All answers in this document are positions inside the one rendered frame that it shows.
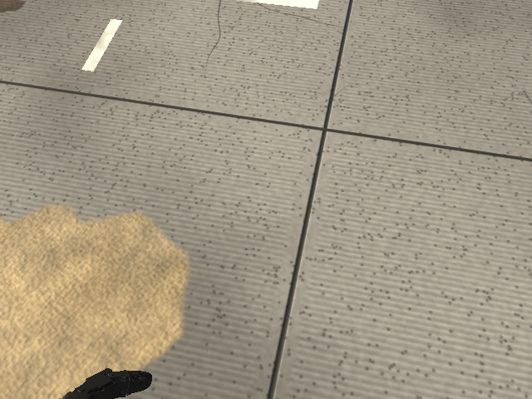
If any left robot hand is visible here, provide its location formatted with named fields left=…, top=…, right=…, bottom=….
left=59, top=368, right=152, bottom=399

